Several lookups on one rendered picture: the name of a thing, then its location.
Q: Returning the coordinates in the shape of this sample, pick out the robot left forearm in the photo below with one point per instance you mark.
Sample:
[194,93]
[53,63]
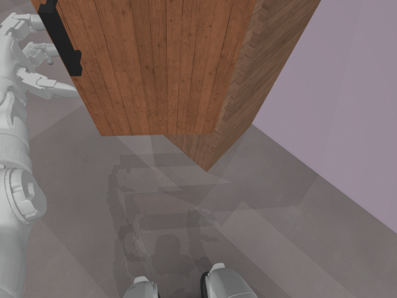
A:
[14,132]

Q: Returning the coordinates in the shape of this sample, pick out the left robot hand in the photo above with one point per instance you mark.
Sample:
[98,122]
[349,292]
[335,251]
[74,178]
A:
[12,59]

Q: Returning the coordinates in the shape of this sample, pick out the left robot shin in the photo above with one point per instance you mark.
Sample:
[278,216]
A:
[139,279]

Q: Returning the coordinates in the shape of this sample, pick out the robot left thigh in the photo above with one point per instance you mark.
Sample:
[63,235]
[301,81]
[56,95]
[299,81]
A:
[143,289]

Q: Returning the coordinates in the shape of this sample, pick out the robot left upper arm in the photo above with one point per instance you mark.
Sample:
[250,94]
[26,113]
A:
[22,202]

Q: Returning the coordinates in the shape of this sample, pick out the handle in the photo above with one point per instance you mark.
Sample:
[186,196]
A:
[56,30]

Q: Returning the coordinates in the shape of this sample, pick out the cupboard door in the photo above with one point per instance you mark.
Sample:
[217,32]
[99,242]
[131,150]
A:
[154,67]

